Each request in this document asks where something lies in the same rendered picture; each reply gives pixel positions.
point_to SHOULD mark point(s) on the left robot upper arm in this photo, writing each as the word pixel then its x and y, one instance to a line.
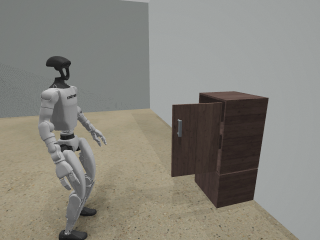
pixel 78 108

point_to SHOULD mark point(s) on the cupboard door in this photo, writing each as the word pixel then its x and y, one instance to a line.
pixel 196 151

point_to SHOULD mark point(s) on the handle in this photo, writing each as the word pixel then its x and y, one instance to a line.
pixel 179 128

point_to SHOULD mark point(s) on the right robot upper arm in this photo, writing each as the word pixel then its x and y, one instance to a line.
pixel 48 99

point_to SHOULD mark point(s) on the robot right forearm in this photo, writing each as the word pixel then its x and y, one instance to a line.
pixel 51 143

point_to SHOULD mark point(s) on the robot head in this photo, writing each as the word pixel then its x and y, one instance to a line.
pixel 59 62

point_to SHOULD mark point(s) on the robot left forearm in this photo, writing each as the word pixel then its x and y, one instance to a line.
pixel 85 122

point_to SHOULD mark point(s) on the robot torso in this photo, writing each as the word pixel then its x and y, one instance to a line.
pixel 65 117

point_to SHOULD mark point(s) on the robot left hand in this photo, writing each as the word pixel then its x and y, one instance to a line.
pixel 95 134

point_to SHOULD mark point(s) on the robot right hand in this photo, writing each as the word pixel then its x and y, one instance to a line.
pixel 64 169

